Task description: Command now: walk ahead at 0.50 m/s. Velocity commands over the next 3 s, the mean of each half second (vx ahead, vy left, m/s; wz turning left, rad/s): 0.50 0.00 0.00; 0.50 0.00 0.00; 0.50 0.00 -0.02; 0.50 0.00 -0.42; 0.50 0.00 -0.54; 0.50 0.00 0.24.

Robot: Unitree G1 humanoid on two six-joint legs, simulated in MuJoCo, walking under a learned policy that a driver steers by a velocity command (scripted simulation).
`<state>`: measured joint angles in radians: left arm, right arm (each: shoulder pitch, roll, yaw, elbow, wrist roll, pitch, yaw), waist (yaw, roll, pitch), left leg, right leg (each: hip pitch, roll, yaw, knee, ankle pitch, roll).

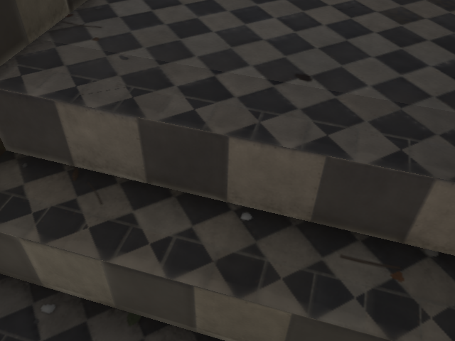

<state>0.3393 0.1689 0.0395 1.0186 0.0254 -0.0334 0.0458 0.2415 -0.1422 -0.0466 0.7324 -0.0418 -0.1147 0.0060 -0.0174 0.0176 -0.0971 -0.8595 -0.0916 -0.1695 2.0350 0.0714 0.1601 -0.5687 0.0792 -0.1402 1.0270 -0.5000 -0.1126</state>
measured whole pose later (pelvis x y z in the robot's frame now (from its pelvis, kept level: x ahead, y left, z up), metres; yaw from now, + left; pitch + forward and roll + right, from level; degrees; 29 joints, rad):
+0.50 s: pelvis +0.25 +0.06 +0.16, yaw +1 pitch +3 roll +4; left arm 0.43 0.14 0.08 0.93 0.00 -0.16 -0.03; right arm 0.04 -0.14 -0.03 0.69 -0.02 -0.01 -0.02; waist 0.02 -0.02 -0.01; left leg -0.84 0.01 0.24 1.22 -0.45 0.13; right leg -0.44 0.00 0.12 1.52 0.05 -0.08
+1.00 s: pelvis +0.47 +0.02 +0.36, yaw +0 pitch +4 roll -3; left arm 0.14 0.14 0.00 0.80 0.03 0.02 0.03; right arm 0.39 -0.17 -0.07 0.94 -0.03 -0.11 0.06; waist 0.02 0.03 -0.08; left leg -0.50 0.05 -0.08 1.23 0.02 0.16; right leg -0.75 0.08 -0.14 1.28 -0.61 -0.11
